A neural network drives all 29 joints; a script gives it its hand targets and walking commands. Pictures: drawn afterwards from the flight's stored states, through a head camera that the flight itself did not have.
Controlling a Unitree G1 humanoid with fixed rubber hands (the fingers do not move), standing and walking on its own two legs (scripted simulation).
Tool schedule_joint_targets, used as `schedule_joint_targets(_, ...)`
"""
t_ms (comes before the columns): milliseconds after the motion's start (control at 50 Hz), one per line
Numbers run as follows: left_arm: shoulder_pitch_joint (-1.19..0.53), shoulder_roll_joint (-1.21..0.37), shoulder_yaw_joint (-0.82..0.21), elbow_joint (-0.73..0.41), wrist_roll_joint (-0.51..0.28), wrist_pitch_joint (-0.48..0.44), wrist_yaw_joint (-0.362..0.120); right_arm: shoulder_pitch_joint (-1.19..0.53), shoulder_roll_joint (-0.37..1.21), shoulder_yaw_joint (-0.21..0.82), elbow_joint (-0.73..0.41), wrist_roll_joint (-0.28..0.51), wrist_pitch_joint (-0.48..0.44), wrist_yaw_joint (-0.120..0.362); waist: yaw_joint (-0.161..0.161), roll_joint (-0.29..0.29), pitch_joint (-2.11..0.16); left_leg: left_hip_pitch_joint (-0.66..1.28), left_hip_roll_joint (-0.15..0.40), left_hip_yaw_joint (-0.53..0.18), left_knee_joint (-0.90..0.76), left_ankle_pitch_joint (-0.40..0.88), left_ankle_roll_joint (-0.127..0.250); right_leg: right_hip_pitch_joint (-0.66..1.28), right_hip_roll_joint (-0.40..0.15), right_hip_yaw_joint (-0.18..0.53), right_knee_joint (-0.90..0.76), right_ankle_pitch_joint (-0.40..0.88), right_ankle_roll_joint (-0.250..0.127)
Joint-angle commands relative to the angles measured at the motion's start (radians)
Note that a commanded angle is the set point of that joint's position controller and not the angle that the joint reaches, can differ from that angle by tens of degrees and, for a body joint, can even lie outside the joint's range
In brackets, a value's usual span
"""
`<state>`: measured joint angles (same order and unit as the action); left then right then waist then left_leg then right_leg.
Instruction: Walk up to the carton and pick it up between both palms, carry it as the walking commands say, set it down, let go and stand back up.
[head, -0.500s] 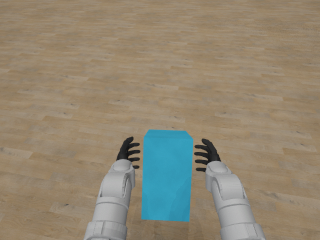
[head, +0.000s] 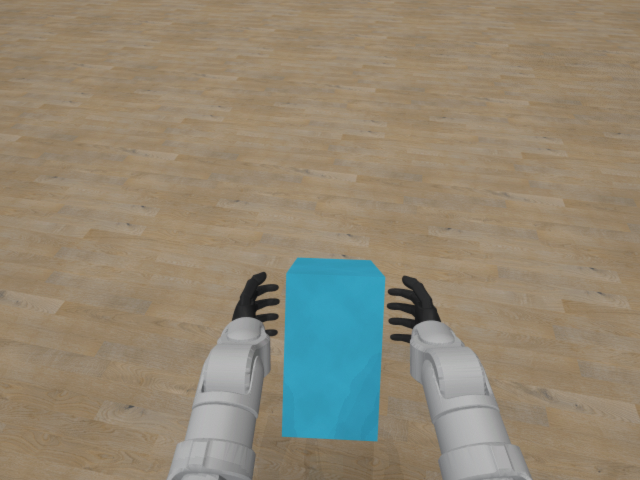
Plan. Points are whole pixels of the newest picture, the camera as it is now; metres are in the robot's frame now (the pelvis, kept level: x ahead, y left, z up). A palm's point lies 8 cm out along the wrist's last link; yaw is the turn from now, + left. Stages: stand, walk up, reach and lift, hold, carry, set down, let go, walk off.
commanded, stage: carry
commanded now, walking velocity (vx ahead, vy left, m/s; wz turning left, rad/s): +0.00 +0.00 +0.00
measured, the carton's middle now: (332, 337) +0.37 +0.00 -0.11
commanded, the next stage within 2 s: none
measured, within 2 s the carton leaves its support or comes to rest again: neither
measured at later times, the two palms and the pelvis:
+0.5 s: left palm (243, 323) +0.31 +0.12 +0.04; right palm (420, 319) +0.31 -0.11 +0.04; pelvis +0.01 +0.00 +0.00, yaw +1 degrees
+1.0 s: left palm (242, 294) +0.35 +0.12 +0.04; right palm (413, 294) +0.35 -0.11 +0.04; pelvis +0.04 +0.01 +0.01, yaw +1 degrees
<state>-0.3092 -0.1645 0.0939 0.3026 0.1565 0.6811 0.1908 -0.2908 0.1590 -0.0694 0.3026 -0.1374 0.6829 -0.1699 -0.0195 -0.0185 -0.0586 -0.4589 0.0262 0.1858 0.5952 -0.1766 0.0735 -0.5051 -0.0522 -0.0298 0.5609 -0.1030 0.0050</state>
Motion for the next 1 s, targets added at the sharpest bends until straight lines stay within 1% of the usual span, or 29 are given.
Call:
schedule_joint_targets(0,-0.457,-0.851,-0.438,-0.101,-0.194,-0.071,-0.209,-0.499,0.792,0.414,-0.134,0.195,-0.089,0.207,0.004,0.058,-0.33,0.048,0.174,-0.276,-0.221,-0.318,-0.015,0.159,-0.05,0.133,-0.032,-0.259,-0.053)
schedule_joint_targets(20,-0.471,-0.838,-0.425,-0.076,-0.183,-0.085,-0.206,-0.49,0.779,0.384,-0.083,0.179,-0.102,0.208,0.004,0.086,-0.332,0.062,0.174,-0.265,-0.216,-0.311,-0.018,0.145,-0.046,0.124,-0.036,-0.239,-0.056)
schedule_joint_targets(40,-0.473,-0.876,-0.462,-0.136,-0.218,-0.083,-0.209,-0.514,0.82,0.443,-0.159,0.216,-0.099,0.206,0.004,0.033,-0.341,0.08,0.172,-0.271,-0.203,-0.305,-0.014,0.132,-0.057,0.147,-0.062,-0.271,-0.061)
schedule_joint_targets(60,-0.486,-0.878,-0.457,-0.104,-0.213,-0.078,-0.208,-0.556,0.817,0.442,-0.154,0.217,-0.1,0.204,0.002,0.038,-0.346,0.095,0.167,-0.266,-0.198,-0.3,-0.011,0.125,-0.049,0.138,-0.06,-0.271,-0.057)
schedule_joint_targets(80,-0.481,-0.912,-0.494,-0.176,-0.243,-0.076,-0.206,-0.54,0.853,0.482,-0.218,0.244,-0.096,0.202,0.003,0.015,-0.357,0.1,0.168,-0.267,-0.185,-0.289,-0.012,0.129,-0.051,0.153,-0.072,-0.283,-0.057)
schedule_joint_targets(100,-0.473,-0.869,-0.454,-0.107,-0.207,-0.081,-0.209,-0.523,0.797,0.418,-0.145,0.196,-0.099,0.202,0.003,0.044,-0.364,0.103,0.16,-0.272,-0.184,-0.272,-0.013,0.131,-0.056,0.157,-0.077,-0.268,-0.055)
schedule_joint_targets(120,-0.474,-0.862,-0.467,-0.153,-0.227,-0.087,-0.207,-0.523,0.799,0.44,-0.188,0.216,-0.104,0.198,0.0,-0.008,-0.377,0.13,0.149,-0.257,-0.149,-0.254,-0.014,0.126,-0.079,0.193,-0.131,-0.276,-0.061)
schedule_joint_targets(160,-0.51,-0.911,-0.529,-0.256,-0.271,-0.069,-0.205,-0.527,0.866,0.506,-0.263,0.252,-0.08,0.193,-0.004,-0.037,-0.358,0.14,0.129,-0.256,-0.138,-0.278,-0.02,0.093,-0.095,0.217,-0.175,-0.373,-0.053)
schedule_joint_targets(220,-0.402,-0.901,-0.504,-0.185,-0.232,-0.03,-0.209,-0.517,0.843,0.504,-0.248,0.227,-0.046,0.201,0.001,-0.046,-0.379,0.157,0.134,-0.26,-0.14,-0.262,-0.018,0.11,-0.093,0.208,-0.181,-0.385,-0.055)
schedule_joint_targets(280,-0.428,-0.957,-0.538,-0.234,-0.245,-0.026,-0.224,-0.516,0.886,0.515,-0.281,0.23,-0.032,0.223,0.008,-0.025,-0.374,0.164,0.131,-0.247,-0.157,-0.227,-0.024,0.124,-0.096,0.198,-0.176,-0.343,-0.052)
schedule_joint_targets(300,-0.413,-0.96,-0.542,-0.229,-0.245,-0.021,-0.228,-0.508,0.884,0.511,-0.291,0.227,-0.031,0.228,0.009,-0.007,-0.375,0.143,0.15,-0.283,-0.186,-0.242,-0.021,0.142,-0.082,0.17,-0.143,-0.325,-0.056)
schedule_joint_targets(340,-0.463,-0.97,-0.549,-0.266,-0.245,-0.018,-0.234,-0.472,0.921,0.496,-0.253,0.213,-0.017,0.237,0.01,0.019,-0.373,0.164,0.149,-0.247,-0.182,-0.189,-0.026,0.15,-0.089,0.163,-0.14,-0.239,-0.054)
schedule_joint_targets(420,-0.469,-0.988,-0.542,-0.237,-0.23,0.001,-0.246,-0.494,0.94,0.486,-0.235,0.208,-0.002,0.255,0.011,0.042,-0.362,0.141,0.154,-0.267,-0.206,-0.245,-0.026,0.127,-0.083,0.154,-0.135,-0.303,-0.054)
schedule_joint_targets(460,-0.459,-1.016,-0.538,-0.219,-0.229,0.006,-0.254,-0.509,0.964,0.495,-0.248,0.206,0.003,0.259,0.013,0.016,-0.371,0.159,0.155,-0.26,-0.199,-0.214,-0.027,0.134,-0.079,0.15,-0.137,-0.276,-0.06)
schedule_joint_targets(500,-0.495,-1.037,-0.56,-0.244,-0.239,0.009,-0.258,-0.505,0.989,0.495,-0.24,0.211,0.007,0.269,0.012,0.057,-0.354,0.141,0.168,-0.265,-0.219,-0.202,-0.027,0.141,-0.065,0.123,-0.11,-0.225,-0.055)
schedule_joint_targets(560,-0.466,-1.066,-0.548,-0.201,-0.233,0.016,-0.267,-0.53,1.006,0.507,-0.256,0.216,0.008,0.274,0.012,0.013,-0.403,0.193,0.166,-0.258,-0.192,-0.13,-0.022,0.16,-0.075,0.121,-0.121,-0.17,-0.052)
schedule_joint_targets(600,-0.471,-1.068,-0.547,-0.21,-0.233,0.017,-0.271,-0.497,1.021,0.499,-0.22,0.206,0.015,0.276,0.008,0.009,-0.391,0.194,0.161,-0.241,-0.186,-0.105,-0.033,0.158,-0.09,0.134,-0.131,-0.169,-0.057)
schedule_joint_targets(620,-0.48,-1.072,-0.548,-0.195,-0.227,0.018,-0.275,-0.529,1.014,0.497,-0.236,0.207,0.011,0.279,0.009,0.037,-0.379,0.183,0.16,-0.249,-0.192,-0.124,-0.029,0.151,-0.089,0.138,-0.132,-0.179,-0.058)
schedule_joint_targets(680,-0.451,-1.074,-0.533,-0.165,-0.221,0.025,-0.28,-0.497,1.02,0.494,-0.215,0.202,0.017,0.285,0.008,0.006,-0.381,0.193,0.158,-0.238,-0.189,-0.126,-0.028,0.142,-0.102,0.137,-0.135,-0.189,-0.048)
schedule_joint_targets(700,-0.482,-1.091,-0.55,-0.207,-0.238,0.016,-0.284,-0.511,1.046,0.511,-0.229,0.209,0.015,0.285,0.008,-0.009,-0.394,0.214,0.154,-0.224,-0.171,-0.091,-0.035,0.151,-0.103,0.133,-0.134,-0.159,-0.048)
schedule_joint_targets(720,-0.507,-1.091,-0.553,-0.207,-0.241,0.016,-0.284,-0.522,1.048,0.509,-0.223,0.212,0.014,0.288,0.006,0.014,-0.388,0.196,0.158,-0.234,-0.186,-0.083,-0.033,0.156,-0.102,0.124,-0.122,-0.162,-0.046)
schedule_joint_targets(740,-0.464,-1.102,-0.554,-0.194,-0.237,0.02,-0.284,-0.527,1.052,0.526,-0.249,0.223,0.014,0.287,0.009,-0.009,-0.402,0.208,0.154,-0.22,-0.172,-0.074,-0.033,0.166,-0.107,0.13,-0.134,-0.154,-0.049)
schedule_joint_targets(760,-0.488,-1.087,-0.554,-0.209,-0.235,0.018,-0.283,-0.509,1.046,0.506,-0.221,0.212,0.017,0.286,0.005,0.022,-0.412,0.222,0.151,-0.218,-0.162,-0.044,-0.035,0.166,-0.115,0.134,-0.131,-0.135,-0.043)
schedule_joint_targets(800,-0.477,-1.098,-0.54,-0.183,-0.234,0.021,-0.287,-0.551,1.043,0.517,-0.249,0.218,0.016,0.286,0.006,-0.017,-0.41,0.232,0.146,-0.208,-0.141,-0.018,-0.036,0.166,-0.121,0.141,-0.141,-0.117,-0.042)
schedule_joint_targets(840,-0.47,-1.101,-0.554,-0.204,-0.235,0.017,-0.287,-0.538,1.051,0.526,-0.264,0.225,0.01,0.289,0.003,0.015,-0.419,0.23,0.151,-0.219,-0.149,-0.002,-0.031,0.186,-0.12,0.121,-0.12,-0.085,-0.037)
schedule_joint_targets(860,-0.456,-1.114,-0.557,-0.204,-0.238,0.017,-0.286,-0.537,1.067,0.54,-0.265,0.234,0.013,0.292,0.002,-0.004,-0.416,0.238,0.155,-0.212,-0.15,0.037,-0.03,0.188,-0.118,0.117,-0.104,-0.059,-0.039)
schedule_joint_targets(880,-0.474,-1.096,-0.551,-0.21,-0.232,0.019,-0.286,-0.516,1.053,0.518,-0.238,0.222,0.015,0.292,0.003,0.029,-0.411,0.238,0.153,-0.212,-0.152,0.025,-0.034,0.186,-0.123,0.113,-0.098,-0.065,-0.035)
schedule_joint_targets(900,-0.483,-1.094,-0.555,-0.23,-0.245,0.015,-0.29,-0.51,1.069,0.532,-0.239,0.225,0.016,0.289,0.0,-0.039,-0.417,0.239,0.15,-0.202,-0.139,0.035,-0.031,0.193,-0.128,0.124,-0.119,-0.077,-0.038)
schedule_joint_targets(980,-0.451,-1.09,-0.54,-0.183,-0.224,0.024,-0.288,-0.526,1.041,0.52,-0.246,0.22,0.017,0.291,0.002,0.015,-0.398,0.245,0.155,-0.212,-0.153,0.02,-0.029,0.174,-0.123,0.112,-0.105,-0.091,-0.033)
